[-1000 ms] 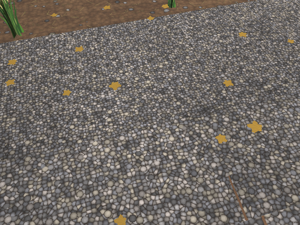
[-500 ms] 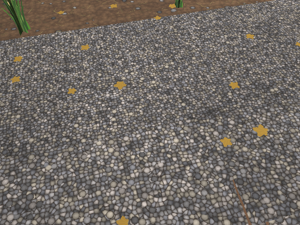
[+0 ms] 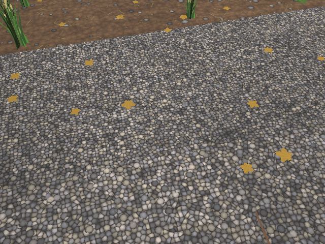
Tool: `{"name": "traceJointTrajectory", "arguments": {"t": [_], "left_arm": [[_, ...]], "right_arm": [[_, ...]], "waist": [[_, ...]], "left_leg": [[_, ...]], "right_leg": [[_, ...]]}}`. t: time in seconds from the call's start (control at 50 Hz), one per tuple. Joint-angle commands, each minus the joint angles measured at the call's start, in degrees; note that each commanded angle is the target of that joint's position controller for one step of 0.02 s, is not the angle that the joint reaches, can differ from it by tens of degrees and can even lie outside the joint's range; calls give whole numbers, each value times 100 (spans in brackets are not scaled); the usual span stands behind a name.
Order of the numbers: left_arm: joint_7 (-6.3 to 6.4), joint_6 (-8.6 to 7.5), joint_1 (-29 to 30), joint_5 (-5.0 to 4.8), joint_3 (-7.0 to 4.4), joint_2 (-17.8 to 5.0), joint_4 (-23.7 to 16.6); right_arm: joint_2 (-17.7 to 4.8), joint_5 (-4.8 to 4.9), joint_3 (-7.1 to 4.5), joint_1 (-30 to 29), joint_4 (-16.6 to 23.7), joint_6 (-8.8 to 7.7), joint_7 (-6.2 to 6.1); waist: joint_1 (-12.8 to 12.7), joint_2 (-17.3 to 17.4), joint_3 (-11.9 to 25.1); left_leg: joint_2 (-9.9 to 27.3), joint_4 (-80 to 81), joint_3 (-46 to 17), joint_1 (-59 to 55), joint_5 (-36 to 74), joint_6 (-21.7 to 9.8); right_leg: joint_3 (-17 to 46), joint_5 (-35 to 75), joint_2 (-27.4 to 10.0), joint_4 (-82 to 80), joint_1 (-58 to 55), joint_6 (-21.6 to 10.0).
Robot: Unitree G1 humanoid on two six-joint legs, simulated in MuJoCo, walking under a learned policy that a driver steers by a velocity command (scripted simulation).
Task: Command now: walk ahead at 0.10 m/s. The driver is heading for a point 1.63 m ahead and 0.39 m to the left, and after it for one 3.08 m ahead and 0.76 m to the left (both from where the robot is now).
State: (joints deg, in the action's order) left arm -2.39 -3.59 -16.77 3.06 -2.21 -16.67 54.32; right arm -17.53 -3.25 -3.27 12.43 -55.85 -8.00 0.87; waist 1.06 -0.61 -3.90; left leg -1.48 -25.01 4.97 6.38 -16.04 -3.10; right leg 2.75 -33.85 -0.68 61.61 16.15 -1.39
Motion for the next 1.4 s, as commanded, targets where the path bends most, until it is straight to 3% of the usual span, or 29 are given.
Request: {"name": "traceJointTrajectory", "arguments": {"t": [0.02, 0.04, 0.06, 0.08, 0.12, 0.14, 0.18, 0.2, 0.22, 0.24, 0.26, 0.3, 0.34, 0.44, 0.62, 0.64, 0.66, 0.68, 0.7, 0.74, 0.78, 0.82, 0.94, 1.32, 1.34, 1.38, 1.4], "left_arm": [[109, -64, 360, 134, -86, -444, -487], [84, 22, 204, 136, -60, -284, -381], [-9, 102, 15, 75, -49, -217, -274], [-114, 134, 67, -52, -36, -194, -269], [-227, 136, 23, -188, -49, -369, -252], [-189, 76, 72, -185, -62, -468, -274], [-59, -102, 115, -79, -125, -697, -264], [4, -196, 365, -176, -154, -932, -397], [-37, -259, 912, -327, -99, -1012, -534], [-125, -267, 1267, -335, -17, -776, -557], [-213, -240, 1317, -348, -10, -734, -471], [-295, -198, 1246, -337, -75, -885, -413], [-283, -200, 1180, -293, -92, -909, -356], [-244, -180, 1279, -306, -92, -895, -281], [-232, -183, 1532, -302, -134, -1051, -151], [-217, -167, 1424, -285, -159, -1098, -83], [-162, -157, 1311, -219, -261, -1329, -39], [-122, -178, 1417, -201, -287, -1367, -66], [-96, -205, 1542, -215, -278, -1283, -104], [-128, -251, 1805, -310, -158, -924, -184], [-165, -231, 1768, -358, -149, -978, -161], [-181, -189, 1603, -323, -163, -1108, -74], [-193, -117, 1499, -301, -146, -1160, 52], [-251, -201, 1552, -306, -179, -1184, 293], [-232, -190, 1417, -287, -209, -1238, 350], [-114, -200, 1163, -164, -385, -1578, 370], [-55, -228, 1120, -119, -408, -1535, 344]], "right_arm": [[-583, 166, -51, 259, 241, 100, -68], [-443, 182, 26, -1, 364, 128, -30], [-451, 228, 55, -317, 488, 110, 8], [-646, 252, 17, -526, 586, 78, 73], [-1025, 211, -93, -552, 573, 64, 264], [-1044, 188, -116, -473, 526, 72, 354], [-720, 214, -30, -293, 478, 170, 508], [-558, 289, -16, 6, 468, 230, 510], [-397, 319, -15, 848, 355, 275, 426], [-410, 357, 0, 865, 355, 349, 333], [-467, 316, -4, 618, 447, 455, 270], [-698, 293, -48, 600, 438, 544, 234], [-614, 309, -20, 413, 495, 531, 235], [-751, 303, -33, 213, 554, 491, 231], [-904, 283, 2, 229, 483, 522, 232], [-933, 264, -3, 357, 427, 543, 229], [-1072, 192, -54, 412, 413, 565, 198], [-1043, 160, -49, 252, 472, 560, 169], [-950, 169, -21, 177, 518, 540, 137], [-718, 271, 75, 224, 520, 479, 110], [-949, 342, 68, 237, 520, 453, 115], [-1059, 315, 69, 395, 456, 472, 160], [-1040, 285, 123, 497, 391, 518, 197], [-993, 273, 185, 465, 198, 587, 214], [-1005, 251, 177, 582, 145, 605, 206], [-1215, 78, 78, 596, 162, 615, 108], [-1164, 2, 70, 585, 199, 587, 41]], "waist": [[-123, 351, 14], [-384, 289, -1], [-604, 300, -21], [-662, 432, 39], [-704, 507, 27], [-648, 472, 12], [-563, 163, 240], [-297, -84, 422], [292, -479, 711], [369, -520, 576], [312, -435, 372], [185, -219, 394], [52, -64, 452], [-38, 7, 657], [-77, 100, 548], [-89, 94, 515], [-130, 72, 298], [-152, 74, 67], [-140, 76, 59], [-62, 140, 314], [-77, 198, 559], [-89, 190, 607], [-86, 201, 439], [-103, 165, 272], [-123, 141, 241], [-218, 168, -174], [-229, 157, -338]], "left_leg": [[1846, 1222, -1431, -757, 4225, -1269], [1487, 1406, -1055, -223, 3911, -981], [1117, 1429, -628, 365, 3631, -717], [910, 1388, -440, 823, 3505, -613], [990, 1057, -549, 1171, 3018, -714], [1056, 858, -667, 1189, 2704, -775], [1028, 437, -894, 925, 2339, -633], [776, 238, -792, 659, 1719, -353], [376, 134, -486, 408, 1091, 37], [221, 171, -281, 222, 495, 247], [243, 227, -251, 109, 354, 333], [323, 250, -310, 271, 422, 257], [368, 321, -314, 385, 609, 231], [464, 181, -317, 393, 1255, 290], [559, 176, -324, 596, 1038, 336], [565, 282, -339, 616, 482, 300], [535, 348, -353, 794, -568, 162], [549, 374, -387, 943, -828, 88], [550, 335, -381, 918, -678, 64], [619, 258, -384, 586, 453, 183], [645, 166, -384, 386, 1371, 235], [649, 107, -365, 385, 1666, 285], [635, 121, -341, 455, 1327, 342], [659, 285, -274, 690, 392, 399], [654, 363, -282, 725, -200, 361], [730, 407, -446, 1029, -1645, 27], [805, 390, -575, 1087, -1931, -133]], "right_leg": [[141, 366, -579, -70, 1366, 45], [21, 887, -602, -609, 714, 188], [-263, 1358, -519, -1328, 5, 358], [-429, 1869, -383, -1766, -532, 486], [-510, 2723, -249, -2478, -979, 514], [-511, 2986, -221, -2761, -1032, 452], [-401, 3652, -315, -3207, -1175, 183], [-176, 4528, -529, -3445, -1187, -111], [264, 5022, -859, -3558, -1278, -627], [297, 4279, -794, -3621, -845, -628], [265, 3763, -650, -3752, -490, -425], [133, 3588, -492, -3651, -719, -283], [51, 3736, -434, -3547, -930, -298], [-94, 4543, -330, -3305, -1194, -299], [-148, 4251, -230, -3311, -1277, -266], [-118, 3594, -231, -3444, -1295, -293], [-55, 2323, -219, -3593, -1215, -413], [34, 1877, -236, -3716, -1037, -494], [95, 1992, -266, -3761, -990, -567], [64, 3182, -273, -3610, -1057, -530], [-155, 4163, -137, -3351, -1229, -393], [-208, 4516, -119, -3245, -1362, -324], [-225, 4180, -124, -3277, -1238, -264], [-70, 3454, -128, -3569, -1216, -282], [-9, 2724, -149, -3719, -1226, -323], [244, 269, -196, -4010, -884, -600], [500, -237, -312, -4162, -673, -792]]}}
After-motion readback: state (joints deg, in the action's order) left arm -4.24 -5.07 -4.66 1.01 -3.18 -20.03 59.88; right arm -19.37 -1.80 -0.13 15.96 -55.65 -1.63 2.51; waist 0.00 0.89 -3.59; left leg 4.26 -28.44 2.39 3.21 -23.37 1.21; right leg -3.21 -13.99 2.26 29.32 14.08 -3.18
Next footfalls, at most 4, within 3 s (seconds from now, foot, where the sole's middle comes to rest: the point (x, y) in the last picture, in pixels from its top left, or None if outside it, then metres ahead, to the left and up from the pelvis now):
0.18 right None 0.13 -0.14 -0.78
1.88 right None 0.27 -0.15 -0.78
2.30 left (142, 243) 0.58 0.11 -0.96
2.70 right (173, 184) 0.88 -0.04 -0.96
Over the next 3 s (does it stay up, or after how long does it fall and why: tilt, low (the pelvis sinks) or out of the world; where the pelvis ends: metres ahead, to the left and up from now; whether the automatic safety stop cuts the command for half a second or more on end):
stays up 0.82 0.05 -0.18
